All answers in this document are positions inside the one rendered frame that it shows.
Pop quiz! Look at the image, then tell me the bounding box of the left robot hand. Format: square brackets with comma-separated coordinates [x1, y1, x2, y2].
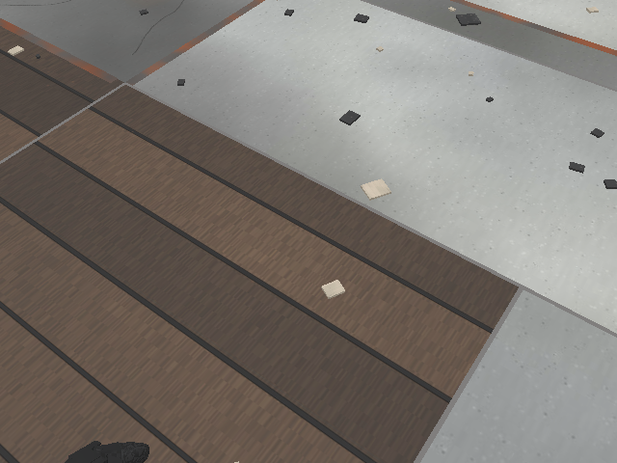
[65, 441, 149, 463]

